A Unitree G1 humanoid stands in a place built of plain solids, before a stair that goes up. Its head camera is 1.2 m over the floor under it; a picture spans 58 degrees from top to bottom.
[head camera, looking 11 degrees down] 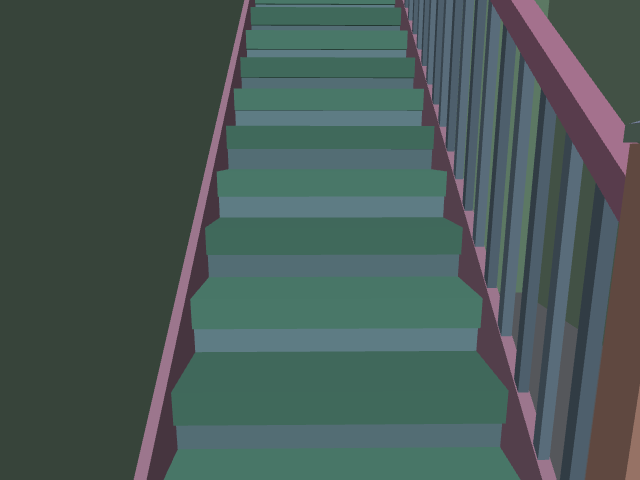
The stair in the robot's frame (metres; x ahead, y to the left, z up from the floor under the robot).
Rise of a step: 0.19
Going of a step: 0.22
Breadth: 0.92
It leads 1 degrees to the left of straight ahead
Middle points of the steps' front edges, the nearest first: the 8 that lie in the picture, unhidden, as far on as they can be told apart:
1.08 -0.06 0.57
1.30 -0.05 0.76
1.52 -0.05 0.95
1.75 -0.05 1.14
1.97 -0.05 1.33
2.19 -0.04 1.52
2.42 -0.04 1.71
2.64 -0.04 1.90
